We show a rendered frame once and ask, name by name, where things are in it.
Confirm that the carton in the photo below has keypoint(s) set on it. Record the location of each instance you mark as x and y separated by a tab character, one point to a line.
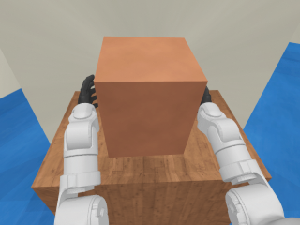
149	91

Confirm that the left robot upper arm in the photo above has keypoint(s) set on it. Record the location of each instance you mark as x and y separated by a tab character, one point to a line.
83	210

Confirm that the left robot hand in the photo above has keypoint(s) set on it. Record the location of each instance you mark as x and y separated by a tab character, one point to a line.
86	92

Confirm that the pedestal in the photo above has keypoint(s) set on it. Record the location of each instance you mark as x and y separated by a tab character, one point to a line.
180	189

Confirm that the robot left forearm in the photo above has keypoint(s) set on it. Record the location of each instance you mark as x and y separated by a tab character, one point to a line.
80	154

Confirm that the right robot hand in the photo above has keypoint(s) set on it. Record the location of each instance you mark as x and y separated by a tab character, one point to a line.
206	96

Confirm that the robot right forearm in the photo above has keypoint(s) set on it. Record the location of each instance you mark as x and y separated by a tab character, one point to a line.
235	162

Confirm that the right robot upper arm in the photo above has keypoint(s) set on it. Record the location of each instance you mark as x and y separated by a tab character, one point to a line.
256	204

